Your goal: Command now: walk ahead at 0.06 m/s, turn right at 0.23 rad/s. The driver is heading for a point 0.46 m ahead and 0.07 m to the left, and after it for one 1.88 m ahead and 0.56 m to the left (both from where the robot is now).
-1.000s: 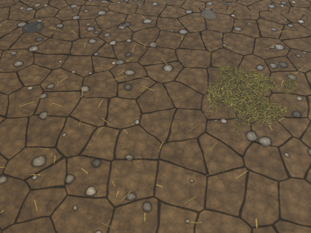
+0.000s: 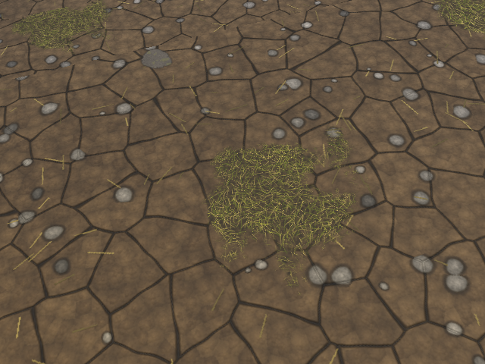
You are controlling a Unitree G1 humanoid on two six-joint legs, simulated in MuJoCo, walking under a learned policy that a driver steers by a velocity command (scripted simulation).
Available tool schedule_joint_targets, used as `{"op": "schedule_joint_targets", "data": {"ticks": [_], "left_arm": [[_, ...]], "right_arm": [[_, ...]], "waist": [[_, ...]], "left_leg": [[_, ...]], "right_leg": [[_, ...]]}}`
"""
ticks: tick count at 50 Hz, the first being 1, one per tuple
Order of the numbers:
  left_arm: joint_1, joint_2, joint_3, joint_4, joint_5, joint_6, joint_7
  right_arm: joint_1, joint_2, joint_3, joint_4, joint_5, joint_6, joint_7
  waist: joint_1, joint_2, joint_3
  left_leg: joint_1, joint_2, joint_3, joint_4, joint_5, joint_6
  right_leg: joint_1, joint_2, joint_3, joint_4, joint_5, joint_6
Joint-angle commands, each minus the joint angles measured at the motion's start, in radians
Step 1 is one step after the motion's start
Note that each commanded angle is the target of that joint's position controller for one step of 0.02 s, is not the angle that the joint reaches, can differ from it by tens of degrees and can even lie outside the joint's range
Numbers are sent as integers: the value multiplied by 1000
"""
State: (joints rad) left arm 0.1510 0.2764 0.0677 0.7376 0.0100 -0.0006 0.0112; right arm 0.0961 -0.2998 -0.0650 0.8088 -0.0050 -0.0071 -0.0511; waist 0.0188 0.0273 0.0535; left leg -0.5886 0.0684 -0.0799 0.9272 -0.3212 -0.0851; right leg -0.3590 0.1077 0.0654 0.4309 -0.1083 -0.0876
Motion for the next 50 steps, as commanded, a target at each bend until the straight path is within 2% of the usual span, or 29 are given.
{"op": "schedule_joint_targets", "data": {"ticks": [1,4,5,6,7,8,9,10,11,12,14,20,30,31,33,35,36,38,39,40,42,43,44,45,46,47,48,49,50], "left_arm": [[-29,133,25,-59,6,-2,11],[-19,117,14,-42,9,3,6],[-22,107,7,-37,6,5,5],[-27,91,-2,-33,0,7,4],[13,69,-11,-19,0,4,4],[49,51,-18,-15,14,-3,4],[116,38,-13,-13,9,-10,-1],[68,70,-11,-10,19,-10,-2],[22,90,-4,-14,15,-5,-2],[-2,86,-1,-10,10,4,1],[-5,86,0,-8,6,19,1],[1,67,1,30,-1,7,3],[8,74,2,112,-5,5,16],[24,67,0,131,-5,6,17],[33,84,7,149,-18,8,20],[27,82,5,147,-28,-11,20],[9,70,2,141,-33,-30,16],[-36,34,-4,125,-36,-68,3],[-54,35,-4,119,-37,-81,-3],[-42,38,-3,125,-38,-89,-9],[71,43,5,180,-42,-96,-17],[168,68,18,225,-41,-93,-16],[284,135,39,258,-40,-92,-11],[371,232,63,273,-35,-95,-21],[336,148,35,261,-18,-105,-25],[294,96,18,247,-13,-112,-28],[266,89,14,235,-14,-114,-29],[249,79,6,232,-19,-110,-31],[250,57,-5,236,-18,-102,-29]], "right_arm": [[50,-75,-16,-33,5,5,-2],[38,-73,-14,-35,7,-6,7],[51,-67,-12,-30,6,-13,13],[78,-55,-9,-19,2,-20,20],[86,-68,-8,-17,-11,-27,26],[104,-130,-17,-21,-25,-30,26],[44,-167,-23,-15,-27,-26,25],[15,-89,-8,-21,-20,-25,30],[14,-66,-3,-18,-18,-27,34],[20,-82,-5,-14,-17,-31,38],[39,-87,-5,-4,-13,-41,36],[72,-69,1,21,-4,-32,23],[55,-59,8,74,-3,-22,30],[72,-50,11,90,-4,-21,31],[79,-68,4,103,8,-17,30],[100,-75,4,104,21,-28,25],[131,-89,0,113,27,-41,23],[194,-141,-17,139,29,-62,25],[194,-153,-21,140,28,-66,26],[174,-148,-21,133,27,-69,29],[90,-128,-16,105,34,-63,39],[48,-107,-10,87,32,-60,41],[1,-50,7,57,31,-68,42],[-2,-38,10,22,30,-89,38],[5,-85,-3,26,40,-100,40],[40,-85,-3,38,51,-107,49],[51,-72,-1,48,51,-110,54],[28,-72,-4,43,43,-111,59],[10,-66,-6,39,35,-108,65]], "waist": [[-13,-144,-170],[0,-158,-142],[-13,-151,-140],[-38,-138,-137],[-39,-108,-136],[-12,-6,-152],[75,164,-139],[43,161,-141],[20,140,-127],[7,114,-114],[-6,82,-87],[-32,-14,-98],[-28,-37,-77],[-29,-36,-94],[-27,-15,-42],[-35,10,49],[-46,34,76],[-58,132,87],[-56,143,102],[-41,138,95],[31,125,52],[72,89,25],[110,-85,1],[128,-314,-32],[99,-222,-15],[64,-154,-1],[45,-118,-11],[39,-92,11],[33,-96,9]], "left_leg": [[158,-1,17,-93,56,-3],[219,-14,29,-226,25,10],[261,-23,40,-309,46,21],[335,-34,58,-440,131,38],[411,-5,23,-533,249,60],[474,117,-91,-547,433,105],[425,181,-149,-527,462,194],[346,169,-157,-556,312,215],[333,110,-110,-554,194,174],[323,73,-72,-544,147,139],[324,42,-34,-523,144,111],[387,7,6,-466,230,108],[397,-17,22,-481,225,104],[404,-27,31,-493,132,106],[358,-43,27,-503,-174,135],[323,0,-57,-552,-387,189],[347,45,-131,-587,-430,222],[430,196,-351,-703,-451,306],[419,248,-414,-728,-409,334],[400,251,-404,-720,-336,331],[296,165,-243,-668,-203,263],[198,96,-144,-583,-107,217],[59,-27,23,-319,11,145],[-115,-114,98,-35,-95,100],[-232,-84,16,151,-233,108],[-270,-42,-18,222,-174,132],[-284,-8,-5,230,-96,146],[-302,19,13,202,-34,147],[-269,40,28,164,16,142]], "right_leg": [[49,-250,201,-137,26,-153],[66,-257,232,-108,-30,-142],[73,-254,235,-79,-13,-130],[64,-239,229,-47,5,-105],[47,-210,220,-20,4,-58],[15,-149,159,75,-60,-4],[3,-59,52,91,-212,36],[90,-83,40,71,-188,61],[116,-83,42,61,-134,62],[125,-87,48,63,-90,53],[121,-103,76,46,-24,35],[120,-113,92,40,63,32],[159,-123,97,26,88,41],[168,-112,87,19,-6,40],[112,-77,57,35,-350,22],[0,-78,56,53,-532,5],[-56,-79,44,90,-513,5],[-137,-67,-42,237,-339,24],[-145,-90,-50,257,-301,21],[-106,-105,-47,240,-294,11],[139,-93,-71,72,-252,-10],[308,-104,-27,20,-194,-14],[444,-226,216,-101,-293,-74],[581,-413,562,-217,-253,-190],[600,-457,605,-207,-165,-217],[599,-436,509,-187,-90,-191],[594,-409,421,-192,-48,-161],[577,-394,348,-205,42,-140],[544,-366,275,-218,122,-118]]}}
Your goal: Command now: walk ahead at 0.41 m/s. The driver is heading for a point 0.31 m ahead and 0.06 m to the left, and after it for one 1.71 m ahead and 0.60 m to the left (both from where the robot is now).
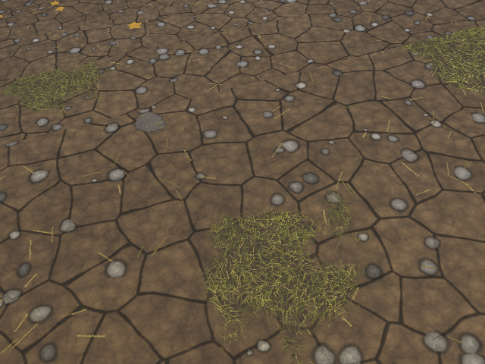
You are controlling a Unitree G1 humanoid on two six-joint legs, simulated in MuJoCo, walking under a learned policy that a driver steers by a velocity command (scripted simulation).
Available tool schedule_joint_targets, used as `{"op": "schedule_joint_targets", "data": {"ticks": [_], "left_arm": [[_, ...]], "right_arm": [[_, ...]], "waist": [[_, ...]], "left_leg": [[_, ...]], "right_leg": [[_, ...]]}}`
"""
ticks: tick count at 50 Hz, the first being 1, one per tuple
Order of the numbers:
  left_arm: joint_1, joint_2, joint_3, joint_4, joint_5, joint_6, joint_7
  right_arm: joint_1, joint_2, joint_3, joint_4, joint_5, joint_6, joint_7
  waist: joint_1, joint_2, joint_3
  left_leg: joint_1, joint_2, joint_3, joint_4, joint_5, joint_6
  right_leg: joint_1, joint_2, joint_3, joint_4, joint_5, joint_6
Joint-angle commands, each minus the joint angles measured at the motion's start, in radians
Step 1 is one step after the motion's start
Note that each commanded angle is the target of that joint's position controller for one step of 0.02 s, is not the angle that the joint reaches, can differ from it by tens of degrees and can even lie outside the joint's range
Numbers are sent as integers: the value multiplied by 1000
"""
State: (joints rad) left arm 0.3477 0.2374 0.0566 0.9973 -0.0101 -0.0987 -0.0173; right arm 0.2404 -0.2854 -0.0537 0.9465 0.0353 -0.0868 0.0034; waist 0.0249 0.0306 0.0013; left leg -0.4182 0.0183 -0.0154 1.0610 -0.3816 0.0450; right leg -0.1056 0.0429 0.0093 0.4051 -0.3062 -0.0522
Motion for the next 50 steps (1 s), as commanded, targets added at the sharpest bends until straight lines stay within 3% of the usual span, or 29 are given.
{"op": "schedule_joint_targets", "data": {"ticks": [1,6,8,11,13,14,15,16,17,18,19,20,21,22,24,26,29,32,36,38,40,41,42,43,44,45,46,48,50], "left_arm": [[67,89,1,-19,4,4,3],[72,155,6,-21,11,19,34],[103,169,10,-7,8,12,36],[100,162,13,7,-3,8,34],[73,182,22,-3,4,15,35],[64,194,26,-9,11,24,38],[53,189,25,-18,18,38,42],[59,184,19,-37,27,42,49],[159,70,-17,-73,36,22,32],[129,67,-24,-60,20,-20,14],[18,155,0,-106,-21,-48,5],[-53,177,2,-131,-30,-63,9],[-79,174,8,-135,-15,-65,20],[-62,175,17,-135,1,-54,30],[-46,148,18,-148,15,-27,37],[-101,136,19,-179,29,-10,44],[-242,122,16,-235,32,-10,45],[-350,97,3,-273,21,-22,30],[-425,130,5,-315,4,-34,12],[-414,156,12,-322,0,-46,4],[-275,194,31,-291,2,-55,10],[-126,242,47,-273,20,-60,18],[18,334,75,-247,32,-45,26],[36,273,64,-233,7,-31,18],[-19,190,41,-255,5,-24,19],[-73,163,32,-266,12,-16,20],[-116,142,24,-262,16,-11,19],[-148,125,17,-252,24,-13,18],[-132,135,23,-232,16,-22,11]], "right_arm": [[-139,-61,-14,-104,-10,-25,18],[-308,0,16,-174,-16,-12,30],[-345,-13,19,-188,-8,-6,33],[-369,-44,14,-215,0,-1,45],[-321,-76,-1,-215,-5,-2,54],[-248,-99,-15,-199,-7,2,54],[-104,-130,-39,-157,-7,8,52],[43,-171,-62,-121,-5,17,44],[156,-270,-85,-112,-18,20,38],[152,-211,-64,-108,-15,23,37],[84,-169,-51,-119,-20,13,36],[6,-147,-44,-141,-25,4,36],[-55,-126,-36,-158,-31,-3,39],[-94,-110,-30,-174,-42,-8,38],[-108,-105,-28,-187,-38,-7,33],[-66,-124,-33,-182,-30,-8,19],[8,-154,-42,-172,-26,-3,-4],[69,-160,-46,-160,-14,9,-16],[132,-146,-45,-145,-6,27,-22],[134,-153,-49,-152,-13,35,-26],[116,-129,-41,-167,-16,41,-25],[103,-77,-21,-187,-25,35,-18],[220,-14,-1,-210,-7,24,-13],[235,-70,-4,-221,4,19,-15],[157,-159,-27,-220,8,23,-16],[89,-162,-32,-234,0,30,-19],[51,-146,-34,-249,-10,32,-17],[54,-104,-36,-261,-6,44,-7],[45,-59,-25,-277,-8,51,-3]], "waist": [[25,-115,57],[48,-110,114],[58,-129,127],[32,-123,138],[-12,-129,74],[-54,-144,13],[-125,-136,-70],[-184,-97,-143],[-137,155,-300],[-137,177,-370],[-136,145,-196],[-107,45,-100],[-64,-32,-38],[-21,-22,-23],[13,12,-9],[4,19,16],[-43,19,41],[-87,29,28],[-107,35,21],[-88,63,11],[-13,87,-50],[58,39,-181],[50,-212,-352],[48,-322,-355],[66,-195,-206],[58,-120,-110],[39,-99,-33],[-1,-142,11],[-9,-129,17]], "left_leg": [[-408,93,-15,-8,112,-1],[-255,47,65,-361,332,-54],[-174,27,81,-445,411,-42],[-161,26,51,-504,423,13],[-79,-12,69,-499,366,55],[12,-44,89,-482,329,74],[179,-85,114,-483,309,98],[426,-41,20,-482,294,130],[810,226,-501,-552,66,317],[850,317,-846,-778,-109,357],[719,287,-739,-813,-118,295],[554,251,-601,-830,-31,264],[395,210,-496,-847,86,248],[288,171,-418,-864,162,232],[172,138,-360,-896,208,237],[103,116,-307,-917,221,244],[92,85,-273,-908,244,210],[95,62,-257,-875,241,173],[234,97,-354,-776,207,163],[293,118,-411,-705,257,156],[282,78,-411,-585,347,122],[184,24,-344,-358,322,88],[-157,-120,-180,-23,43,3],[-336,-75,-155,156,-213,-10],[-392,-21,-168,226,-138,-15],[-380,14,-130,228,-58,-24],[-362,39,-120,180,0,-31],[-291,83,-102,125,56,-32],[-278,89,-87,73,81,-38]], "right_leg": [[262,-277,281,-207,367,-145],[67,-216,121,-296,370,-134],[37,-230,82,-336,333,-128],[122,-275,29,-317,403,-103],[198,-289,-17,-205,707,-76],[221,-286,-40,-95,892,-62],[194,-257,-76,98,1011,-38],[18,-230,-95,344,895,-7],[-400,-65,-95,784,365,64],[-556,17,71,964,-210,51],[-660,-42,116,1010,-160,23],[-643,-91,102,956,-70,6],[-590,-125,93,867,-16,8],[-512,-156,99,800,16,12],[-447,-172,92,711,23,35],[-459,-163,69,604,97,71],[-483,-134,68,367,306,101],[-401,-82,52,185,437,109],[-396,-58,87,73,384,101],[-356,-48,91,41,285,84],[-155,-53,69,-17,243,33],[100,-177,166,27,226,-32],[501,-413,540,12,82,-193],[529,-496,770,-67,-103,-224],[403,-450,643,-91,-151,-175],[274,-400,496,-108,-55,-137],[160,-355,395,-141,52,-125],[36,-302,258,-197,151,-107],[-7,-291,189,-237,230,-134]]}}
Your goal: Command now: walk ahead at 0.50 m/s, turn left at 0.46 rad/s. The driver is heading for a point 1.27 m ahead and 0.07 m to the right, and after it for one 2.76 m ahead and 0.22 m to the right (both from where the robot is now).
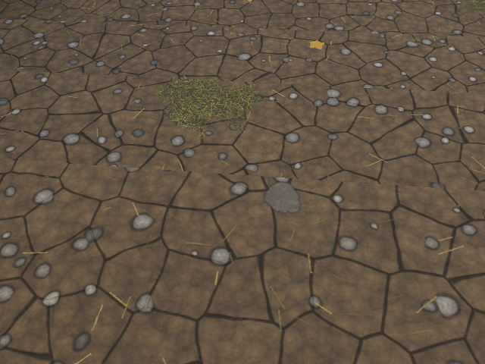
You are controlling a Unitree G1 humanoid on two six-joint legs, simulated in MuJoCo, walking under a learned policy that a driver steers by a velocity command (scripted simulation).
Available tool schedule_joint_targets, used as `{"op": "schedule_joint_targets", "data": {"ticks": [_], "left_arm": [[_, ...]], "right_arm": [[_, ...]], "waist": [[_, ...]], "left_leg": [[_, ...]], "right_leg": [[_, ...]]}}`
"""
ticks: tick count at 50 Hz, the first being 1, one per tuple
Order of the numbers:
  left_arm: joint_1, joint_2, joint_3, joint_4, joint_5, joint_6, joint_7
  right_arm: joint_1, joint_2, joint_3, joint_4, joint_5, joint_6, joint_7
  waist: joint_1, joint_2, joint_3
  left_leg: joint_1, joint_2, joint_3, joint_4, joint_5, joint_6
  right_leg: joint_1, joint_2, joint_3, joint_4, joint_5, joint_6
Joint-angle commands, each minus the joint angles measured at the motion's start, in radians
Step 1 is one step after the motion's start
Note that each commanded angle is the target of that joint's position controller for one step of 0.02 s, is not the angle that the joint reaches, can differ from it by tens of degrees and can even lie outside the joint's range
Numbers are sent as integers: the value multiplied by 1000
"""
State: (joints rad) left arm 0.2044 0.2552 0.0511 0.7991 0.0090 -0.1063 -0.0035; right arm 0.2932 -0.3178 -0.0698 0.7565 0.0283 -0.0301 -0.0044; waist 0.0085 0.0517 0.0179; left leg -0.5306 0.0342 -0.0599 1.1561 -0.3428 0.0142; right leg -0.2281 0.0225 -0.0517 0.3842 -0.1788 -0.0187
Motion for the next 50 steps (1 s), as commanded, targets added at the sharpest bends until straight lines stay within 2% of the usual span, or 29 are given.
{"op": "schedule_joint_targets", "data": {"ticks": [1,7,11,13,15,16,17,18,19,20,21,22,26,29,34,35,36,37,39,41,42,43,44,45,46,47,48,49,50], "left_arm": [[19,131,34,-23,-4,-18,-4],[61,181,44,20,-25,-6,-5],[142,215,50,67,-41,16,-5],[141,232,53,79,-45,29,-1],[139,213,40,81,-40,37,6],[144,157,15,49,-5,31,7],[262,48,-19,41,-11,10,-5],[183,162,10,55,-43,-3,-10],[100,188,21,21,-64,-8,-12],[70,173,19,20,-55,-5,-5],[66,164,24,24,-39,4,-1],[100,149,25,35,-39,20,-2],[84,96,22,28,-39,59,4],[22,87,22,5,-32,55,-3],[-144,49,1,-60,-25,48,-35],[-67,16,-34,-32,112,46,-68],[-57,26,-20,-32,107,43,-75],[-93,47,-17,-41,91,39,-78],[-183,61,-16,-75,69,38,-80],[-202,69,-15,-103,52,43,-74],[-177,91,-7,-105,41,37,-68],[-103,120,6,-90,28,26,-60],[20,163,26,-56,20,13,-48],[243,207,47,3,21,16,-21],[454,244,53,70,38,27,-9],[567,228,56,127,57,12,-16],[464,251,74,120,41,-13,-14],[352,182,54,113,21,-23,-19],[264,97,22,100,15,-26,-26]], "right_arm": [[-23,-17,-5,-99,-5,-6,5],[-196,10,20,-148,-16,-31,33],[-295,-16,18,-194,-7,-36,46],[-261,-47,5,-193,-11,-38,47],[-14,-123,-39,-117,-18,-34,36],[166,-210,-64,-86,-25,-24,17],[159,-260,-63,-85,-29,-23,19],[151,-162,-41,-92,-27,-29,22],[91,-132,-28,-90,-26,-37,23],[24,-103,-19,-90,-27,-43,26],[-27,-70,-12,-90,-32,-49,30],[-55,-52,-10,-88,-39,-58,31],[-63,-55,-21,-45,-47,-89,23],[-44,-65,-25,-18,-50,-89,9],[15,-99,-35,24,-34,-73,-7],[177,31,23,87,-170,-95,46],[197,20,16,111,-164,-103,61],[153,-19,10,102,-147,-103,64],[152,-61,7,106,-127,-93,57],[162,-89,4,120,-130,-82,47],[142,-126,-7,119,-132,-83,41],[116,-162,-15,118,-132,-83,37],[139,-158,-9,124,-148,-87,42],[230,-51,30,110,-171,-100,47],[273,16,69,108,-183,-106,88],[15,-24,45,57,-101,-100,103],[-110,-20,45,12,-81,-107,90],[-108,-61,36,5,-111,-107,61],[-62,-39,42,14,-135,-102,38]], "waist": [[4,-136,3],[43,-110,26],[57,-128,47],[14,-147,19],[-118,-128,-136],[-177,19,-283],[-87,246,-409],[-137,103,-349],[-122,77,-199],[-84,20,-129],[-51,26,-77],[-18,56,-66],[9,16,-8],[-4,2,17],[-70,-28,73],[-55,-16,46],[-50,-11,69],[-43,-24,64],[-62,-3,60],[-36,35,71],[-2,38,61],[52,25,25],[87,21,-55],[108,-85,-296],[173,-202,-478],[276,-63,-303],[242,-99,-94],[178,-111,-58],[93,-105,-48]], "left_leg": [[-173,73,-45,-68,65,-11],[-88,53,38,-451,333,-2],[-71,31,59,-564,279,29],[21,-3,86,-611,217,61],[412,-47,117,-652,267,111],[723,163,-133,-616,325,177],[944,373,-602,-762,117,325],[877,357,-602,-823,22,289],[747,326,-441,-842,77,249],[615,283,-328,-869,162,224],[512,246,-238,-904,222,209],[442,226,-176,-942,253,198],[372,217,-22,-1025,375,200],[407,199,80,-1039,419,180],[484,211,193,-1043,444,150],[626,303,145,-1033,490,235],[738,326,143,-1008,554,243],[765,299,181,-1000,568,225],[738,261,239,-991,565,194],[720,274,264,-949,788,185],[705,268,295,-880,975,169],[661,248,337,-763,1127,145],[545,211,352,-584,1166,109],[184,149,332,-268,927,11],[-65,-21,240,7,-92,-66],[-269,-86,42,212,-200,-47],[-384,-9,-43,263,-163,-22],[-299,45,-64,208,-122,-3],[-190,78,-58,136,-72,19]], "right_leg": [[112,-275,226,-230,147,-182],[119,-235,59,-250,257,-167],[228,-292,68,-215,289,-148],[271,-302,53,-133,467,-126],[170,-231,-26,174,646,-73],[-67,-172,-60,514,302,-30],[-399,-3,39,815,-403,10],[-496,-45,161,915,-412,-3],[-551,-85,145,911,-320,-15],[-514,-129,129,859,-227,-12],[-474,-154,130,808,-166,-6],[-406,-174,144,789,-118,-1],[-429,-170,170,715,4,25],[-476,-152,178,563,163,31],[-470,-129,82,320,293,6],[-555,-134,113,342,278,-10],[-639,-142,150,327,230,-20],[-637,-123,121,284,209,-29],[-539,-72,34,255,147,-56],[-432,-22,-4,246,54,-81],[-352,18,-29,237,34,-95],[-212,70,-65,191,81,-118],[23,104,-55,229,166,-157],[550,6,150,357,320,-296],[872,-245,627,171,388,-479],[808,-290,735,25,323,-408],[597,-289,630,-5,271,-344],[389,-267,550,-25,241,-335],[208,-246,476,-56,264,-326]]}}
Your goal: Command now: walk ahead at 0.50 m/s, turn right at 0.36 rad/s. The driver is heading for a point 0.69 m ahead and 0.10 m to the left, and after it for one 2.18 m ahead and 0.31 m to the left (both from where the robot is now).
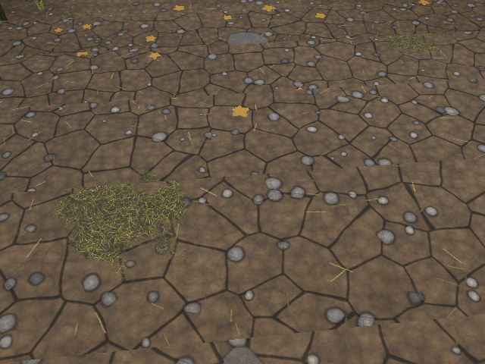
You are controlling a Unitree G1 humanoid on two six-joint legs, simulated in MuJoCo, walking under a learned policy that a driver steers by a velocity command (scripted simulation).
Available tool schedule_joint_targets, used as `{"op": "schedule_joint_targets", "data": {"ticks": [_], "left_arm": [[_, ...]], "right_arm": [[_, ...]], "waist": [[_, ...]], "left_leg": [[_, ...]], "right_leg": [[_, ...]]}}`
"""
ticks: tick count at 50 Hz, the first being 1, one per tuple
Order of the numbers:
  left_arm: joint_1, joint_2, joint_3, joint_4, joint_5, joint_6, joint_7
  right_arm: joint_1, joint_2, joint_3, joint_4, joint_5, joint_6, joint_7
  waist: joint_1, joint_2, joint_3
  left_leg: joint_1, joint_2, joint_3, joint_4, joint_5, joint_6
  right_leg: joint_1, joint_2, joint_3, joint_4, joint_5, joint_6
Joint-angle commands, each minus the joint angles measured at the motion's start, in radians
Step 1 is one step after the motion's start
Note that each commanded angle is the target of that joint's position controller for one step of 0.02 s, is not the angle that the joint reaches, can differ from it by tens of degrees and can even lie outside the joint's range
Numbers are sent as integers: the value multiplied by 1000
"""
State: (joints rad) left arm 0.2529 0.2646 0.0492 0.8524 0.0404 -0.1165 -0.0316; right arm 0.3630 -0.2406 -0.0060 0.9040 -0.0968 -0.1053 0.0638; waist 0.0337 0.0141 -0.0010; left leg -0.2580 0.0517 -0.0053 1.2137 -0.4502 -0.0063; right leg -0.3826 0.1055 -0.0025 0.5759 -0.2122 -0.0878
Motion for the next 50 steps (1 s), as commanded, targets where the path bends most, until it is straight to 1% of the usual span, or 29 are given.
{"op": "schedule_joint_targets", "data": {"ticks": [1,2,4,7,10,16,18,19,20,21,22,23,25,28,30,31,32,33,34,37,38,40,41,43,46,47,48,49,50], "left_arm": [[131,44,6,24,-12,-11,-6],[72,21,-4,-2,-5,-5,-9],[32,56,2,-34,10,-15,-13],[92,97,13,-16,26,-23,-32],[190,126,23,19,20,-20,-53],[209,128,15,35,28,9,-20],[157,140,10,13,50,10,-27],[204,97,-3,1,69,5,-31],[371,-7,-46,6,90,-7,-48],[181,75,-24,-13,46,-1,-61],[55,73,-28,-58,29,2,-41],[16,93,-29,-62,43,0,-12],[32,45,-60,-67,80,11,15],[5,58,-61,-93,60,45,24],[-51,36,-68,-113,57,48,23],[-82,-10,-84,-121,60,55,10],[7,-22,-94,-88,81,65,-15],[14,-9,-89,-90,85,67,-32],[-52,22,-80,-116,86,54,-33],[-254,31,-76,-168,73,39,-12],[-286,20,-85,-164,78,33,-16],[-282,-39,-104,-195,76,45,-30],[-257,-6,-93,-206,83,56,-31],[-249,55,-80,-207,76,65,-35],[-315,53,-84,-191,66,78,-22],[-241,76,-68,-135,50,76,-14],[-57,94,-51,-59,43,65,-10],[215,149,-14,29,30,54,-4],[565,185,19,89,36,46,-29]], "right_arm": [[-90,-66,-7,-120,-10,-14,-41],[-65,-37,3,-114,-5,2,-42],[-51,-41,6,-97,10,19,-35],[-189,-20,22,-127,19,31,-18],[-284,-67,13,-147,28,40,-10],[-394,-116,-13,-172,40,14,-24],[-229,-179,-46,-128,64,-7,-28],[-28,-242,-65,-77,68,-18,-30],[208,-251,-66,-44,65,-6,-25],[370,-192,-61,29,33,-9,-24],[259,-196,-63,20,39,-28,-26],[118,-149,-47,-11,40,-30,-29],[-48,-53,-8,-50,34,-32,-28],[-128,-79,-17,-87,49,-53,-19],[-49,-124,-31,-77,39,-53,-5],[-19,-138,-35,-70,28,-44,7],[22,-144,-43,-48,-1,-43,-2],[60,-124,-38,-44,-3,-44,-5],[148,-63,-20,-22,3,-52,-36],[419,-21,-7,82,15,-43,-73],[384,10,8,61,37,-36,-74],[272,-25,22,34,6,-16,-22],[209,-35,27,6,3,-22,-7],[201,-85,17,3,31,-35,-5],[300,-90,14,56,66,-24,-40],[318,-94,15,75,61,-12,-39],[306,-110,12,83,76,-4,-24],[322,-123,12,91,45,6,12],[413,-11,32,98,15,1,56]], "waist": [[-3,-51,-8],[-47,-46,4],[-53,-35,10],[1,-28,26],[41,-60,30],[41,-71,23],[-52,-59,-50],[-81,53,-208],[-121,241,-470],[-239,122,-297],[-203,52,-87],[-149,-24,-29],[-39,-32,-16],[-7,8,-19],[-38,-8,4],[-53,-6,11],[-42,5,2],[-49,-1,9],[-105,6,14],[-232,27,53],[-240,-18,51],[-172,43,89],[-123,41,79],[-115,-4,116],[-195,13,146],[-179,9,133],[-92,-49,102],[21,-100,13],[102,-244,-300]], "left_leg": [[-340,87,-99,31,58,44],[-278,89,-81,-17,31,36],[-263,85,-35,-136,148,18],[-231,60,28,-412,391,2],[-285,37,29,-545,499,15],[-312,-36,61,-683,459,94],[58,-114,99,-630,474,154],[405,-33,-56,-597,627,260],[868,240,-551,-732,460,520],[842,233,-729,-876,143,438],[618,218,-642,-897,14,339],[407,190,-588,-914,77,331],[120,151,-468,-970,233,339],[-50,88,-371,-1023,231,330],[-80,67,-316,-1018,360,322],[-149,33,-248,-997,409,298],[-240,-2,-197,-901,374,285],[-262,-5,-209,-862,371,297],[-3,23,-304,-787,297,317],[430,99,-441,-625,236,310],[291,36,-378,-580,160,291],[-267,-32,-318,-634,56,298],[-388,-50,-316,-642,10,288],[-322,-39,-361,-565,-36,276],[68,-20,-403,-403,98,215],[94,-32,-382,-312,165,188],[56,-88,-312,-130,235,161],[-125,-138,-224,61,390,112],[-477,-209,-199,532,32,32]], "right_leg": [[177,-319,378,-303,306,-247],[61,-309,352,-354,264,-247],[-29,-260,272,-406,146,-220],[-66,-213,180,-397,221,-187],[85,-268,191,-345,280,-188],[408,-327,132,-278,466,-99],[253,-249,24,-96,729,-34],[83,-163,-27,187,507,38],[-235,3,-1,546,-221,124],[-506,10,109,794,-388,93],[-584,-70,153,867,-280,57],[-520,-120,167,825,-184,50],[-342,-201,171,679,-74,51],[-239,-214,116,499,-138,111],[-228,-205,66,352,-18,143],[-160,-195,21,307,71,141],[-92,-197,23,430,254,118],[-110,-190,11,460,294,110],[-398,-224,125,375,408,116],[-849,-249,150,202,415,131],[-715,-249,114,32,578,116],[-198,-201,15,83,772,75],[-62,-182,-5,141,749,70],[-54,-181,-7,87,616,83],[-154,-209,22,-236,535,85],[-50,-223,17,-280,600,84],[159,-208,-35,-372,678,76],[539,-220,-91,-305,759,32],[1159,-376,51,130,1152,-204]]}}
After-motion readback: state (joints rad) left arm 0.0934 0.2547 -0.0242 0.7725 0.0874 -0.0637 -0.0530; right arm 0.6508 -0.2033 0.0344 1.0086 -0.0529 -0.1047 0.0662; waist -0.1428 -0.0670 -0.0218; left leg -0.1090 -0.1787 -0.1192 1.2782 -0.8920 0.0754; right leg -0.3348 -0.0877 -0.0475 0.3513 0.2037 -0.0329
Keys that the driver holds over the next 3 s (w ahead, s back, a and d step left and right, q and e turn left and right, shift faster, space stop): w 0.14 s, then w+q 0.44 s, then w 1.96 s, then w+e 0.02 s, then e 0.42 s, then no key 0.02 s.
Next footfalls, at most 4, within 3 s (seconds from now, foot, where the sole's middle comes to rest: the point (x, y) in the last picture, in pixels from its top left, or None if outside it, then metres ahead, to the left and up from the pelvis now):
0.36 left None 0.40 0.14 -0.76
0.98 right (266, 293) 0.80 -0.02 -0.93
1.42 left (188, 230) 1.05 0.26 -0.93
1.90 right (238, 192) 1.23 0.09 -0.93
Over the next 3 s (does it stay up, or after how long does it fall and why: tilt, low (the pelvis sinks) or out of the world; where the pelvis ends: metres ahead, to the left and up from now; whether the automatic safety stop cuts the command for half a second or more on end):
stays up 1.69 0.27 -0.32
